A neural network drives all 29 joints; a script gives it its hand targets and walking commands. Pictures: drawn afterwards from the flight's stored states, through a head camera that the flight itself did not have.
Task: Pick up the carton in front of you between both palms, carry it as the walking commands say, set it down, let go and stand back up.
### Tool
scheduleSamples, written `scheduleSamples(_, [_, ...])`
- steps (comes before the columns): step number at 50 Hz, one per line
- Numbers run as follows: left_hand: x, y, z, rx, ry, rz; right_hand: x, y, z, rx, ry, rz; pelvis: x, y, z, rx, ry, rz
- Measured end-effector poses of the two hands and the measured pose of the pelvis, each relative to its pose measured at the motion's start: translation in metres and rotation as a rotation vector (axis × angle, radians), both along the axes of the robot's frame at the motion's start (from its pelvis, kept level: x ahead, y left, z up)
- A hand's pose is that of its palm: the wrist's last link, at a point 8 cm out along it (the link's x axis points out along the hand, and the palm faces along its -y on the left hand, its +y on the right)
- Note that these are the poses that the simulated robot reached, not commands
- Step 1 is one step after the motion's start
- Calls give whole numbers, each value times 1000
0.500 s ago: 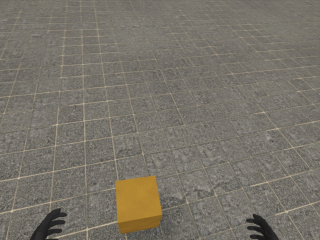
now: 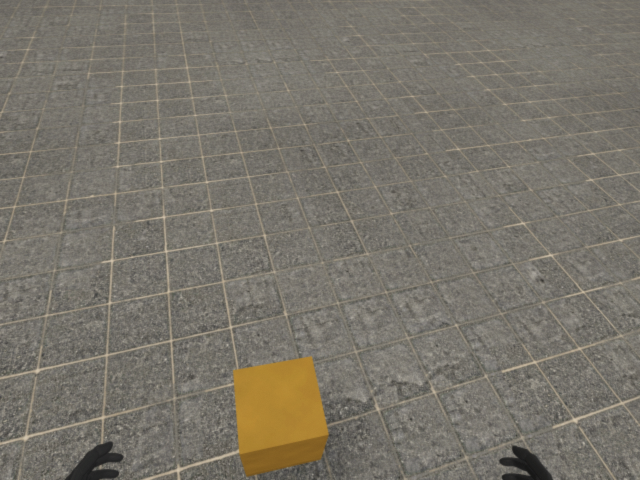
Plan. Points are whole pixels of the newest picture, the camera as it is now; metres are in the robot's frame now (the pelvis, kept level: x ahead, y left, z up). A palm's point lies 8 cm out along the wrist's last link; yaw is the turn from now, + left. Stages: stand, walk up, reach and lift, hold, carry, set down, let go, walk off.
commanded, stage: stand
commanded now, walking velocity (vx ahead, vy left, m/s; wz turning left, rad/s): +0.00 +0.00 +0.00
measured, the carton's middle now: (278, 417) +0.39 +0.07 -0.65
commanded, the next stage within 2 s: none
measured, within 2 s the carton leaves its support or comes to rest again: neither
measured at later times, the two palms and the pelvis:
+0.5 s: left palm out of the picture +0.07 +0.30 -0.11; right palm out of the picture +0.08 -0.31 -0.09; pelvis -0.02 +0.00 +0.00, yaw +0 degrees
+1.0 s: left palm out of the picture +0.06 +0.30 -0.11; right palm out of the picture +0.08 -0.31 -0.09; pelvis -0.02 -0.01 +0.01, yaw +1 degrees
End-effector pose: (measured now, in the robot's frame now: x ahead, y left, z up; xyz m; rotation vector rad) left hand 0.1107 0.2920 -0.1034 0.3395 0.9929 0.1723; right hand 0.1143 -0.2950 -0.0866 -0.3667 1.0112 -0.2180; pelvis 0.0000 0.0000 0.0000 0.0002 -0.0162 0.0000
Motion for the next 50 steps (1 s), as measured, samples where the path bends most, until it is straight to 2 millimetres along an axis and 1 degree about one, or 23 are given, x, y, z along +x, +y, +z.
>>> scheduleSamples(15, [-29, 3, -3, 7, 66, 19, -20, -9, -2, -7, 50, -8, -10, -2, 3, -2, -16, 4])
scheduleSamples(24, [-42, 5, -4, 12, 94, 27, -30, -13, -3, -7, 75, -10, -16, -4, 4, -4, -21, 7])
scheduleSamples(35, [-51, 8, -4, 18, 114, 36, -36, -15, -4, -9, 93, -8, -19, -4, 5, -4, -23, 11])
scheduleSamples(50, [-55, 12, -3, 23, 127, 51, -34, -18, -4, -14, 101, 1, -21, -5, 6, -5, -23, 18])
